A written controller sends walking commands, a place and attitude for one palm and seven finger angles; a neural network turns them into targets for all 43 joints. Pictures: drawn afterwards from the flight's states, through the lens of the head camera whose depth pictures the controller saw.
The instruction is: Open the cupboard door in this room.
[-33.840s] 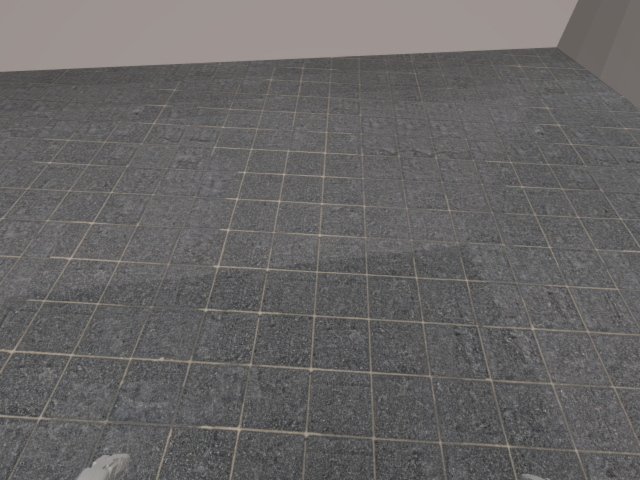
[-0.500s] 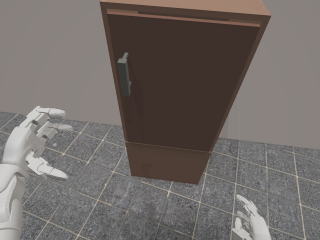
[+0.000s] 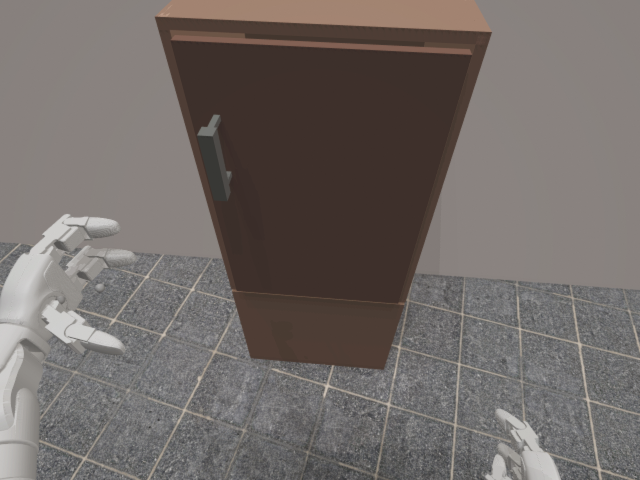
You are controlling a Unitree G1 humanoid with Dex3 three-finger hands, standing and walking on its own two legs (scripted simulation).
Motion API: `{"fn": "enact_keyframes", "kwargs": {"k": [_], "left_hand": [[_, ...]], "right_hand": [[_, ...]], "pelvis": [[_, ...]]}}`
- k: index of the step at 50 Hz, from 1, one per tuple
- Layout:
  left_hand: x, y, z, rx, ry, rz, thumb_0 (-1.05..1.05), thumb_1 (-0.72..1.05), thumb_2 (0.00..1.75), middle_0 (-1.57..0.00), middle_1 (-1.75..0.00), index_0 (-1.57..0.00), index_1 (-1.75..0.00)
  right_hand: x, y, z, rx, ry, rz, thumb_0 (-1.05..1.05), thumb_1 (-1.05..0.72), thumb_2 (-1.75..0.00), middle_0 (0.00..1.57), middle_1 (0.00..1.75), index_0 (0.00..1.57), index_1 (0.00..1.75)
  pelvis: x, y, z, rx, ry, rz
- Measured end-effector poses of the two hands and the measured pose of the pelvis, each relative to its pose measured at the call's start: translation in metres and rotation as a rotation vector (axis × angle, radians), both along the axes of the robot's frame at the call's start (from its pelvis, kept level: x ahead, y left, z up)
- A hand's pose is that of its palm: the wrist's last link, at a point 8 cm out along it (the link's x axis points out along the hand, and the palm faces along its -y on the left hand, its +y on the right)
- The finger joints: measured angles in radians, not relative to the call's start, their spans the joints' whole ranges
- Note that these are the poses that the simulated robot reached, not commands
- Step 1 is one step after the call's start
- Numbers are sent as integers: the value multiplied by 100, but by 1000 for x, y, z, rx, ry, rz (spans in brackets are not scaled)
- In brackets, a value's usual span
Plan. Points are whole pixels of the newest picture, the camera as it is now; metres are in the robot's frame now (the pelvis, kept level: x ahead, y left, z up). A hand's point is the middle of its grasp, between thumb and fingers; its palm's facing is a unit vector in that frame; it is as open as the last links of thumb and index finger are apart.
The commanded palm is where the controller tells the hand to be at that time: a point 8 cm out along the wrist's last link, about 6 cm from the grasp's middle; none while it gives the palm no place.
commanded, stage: raise the hand with hooked fingers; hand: left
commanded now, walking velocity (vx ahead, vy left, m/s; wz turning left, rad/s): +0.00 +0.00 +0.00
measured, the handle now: (218, 158) +0.56 +0.21 +0.10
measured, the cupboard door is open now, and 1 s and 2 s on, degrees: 0 0 0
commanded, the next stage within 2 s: move the hooked fingers beside the handle in 0.10 s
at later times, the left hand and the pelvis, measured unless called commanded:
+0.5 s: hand (114, 260) +0.33 +0.27 +0.11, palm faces +0.00 -1.00 +0.00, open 14.0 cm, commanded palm +0.31 +0.32 +0.12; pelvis +0.00 +0.00 +0.00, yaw +0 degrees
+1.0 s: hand (143, 224) +0.39 +0.26 +0.11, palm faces -0.03 -1.00 +0.00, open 14.0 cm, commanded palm +0.37 +0.31 +0.11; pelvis +0.00 +0.02 -0.01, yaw -1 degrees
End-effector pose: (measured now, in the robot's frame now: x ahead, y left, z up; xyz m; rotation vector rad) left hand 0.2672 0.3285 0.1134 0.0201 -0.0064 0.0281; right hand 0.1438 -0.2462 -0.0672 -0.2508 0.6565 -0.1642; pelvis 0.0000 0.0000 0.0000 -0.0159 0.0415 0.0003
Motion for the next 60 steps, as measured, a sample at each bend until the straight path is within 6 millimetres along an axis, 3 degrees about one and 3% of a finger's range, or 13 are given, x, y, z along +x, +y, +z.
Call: {"fn": "enact_keyframes", "kwargs": {"k": [8, 16, 21, 28, 37, 49, 60], "left_hand": [[2, -12, 2, 5, 9, -20, -2, -50, 30, -30, -120, -30, -120], [9, -6, -2, -20, 19, 8, -2, -50, 30, -30, -120, -30, -120], [25, 2, -5, -20, 22, 12, -2, -50, 30, -30, -120, -30, -120], [52, -2, 2, -25, -11, -47, -2, -50, 30, -30, -120, -30, -120], [73, -1, -3, -24, 7, -46, -2, -50, 30, -30, -120, -30, -120], [102, -9, -2, -17, 13, -54, -2, -50, 30, -30, -120, -30, -120], [127, -7, 0, -28, 16, -32, -2, -50, 30, -30, -120, -30, -120]], "right_hand": [[8, -4, -3, 23, -23, -3, 2, -90, -90, 21, 30, 20, 30], [7, -8, -5, 15, -5, -2, 1, -90, -90, 21, 30, 20, 30], [-1, -12, -9, -8, 34, -19, 1, -90, -90, 21, 30, 20, 30], [-20, -12, -13, -20, 85, -58, 1, -90, -90, 21, 30, 20, 30], [-40, -1, -18, -11, 147, -80, 1, -90, -90, 21, 30, 20, 30], [-48, 14, -25, -2, 207, -75, 1, -90, -90, 21, 30, 21, 30], [-69, 3, -30, -16, 286, -105, 1, -90, -90, 21, 30, 21, 30]], "pelvis": [[1, -7, -1, 5, 3, -3], [0, -11, -3, 6, 9, -1], [-3, -9, -4, 2, 21, -1], [-2, -1, -4, 0, 38, -8], [0, 12, -5, -2, 56, -18], [-1, 21, -6, -8, 75, -12], [-2, 17, -8, -8, 100, -17]]}}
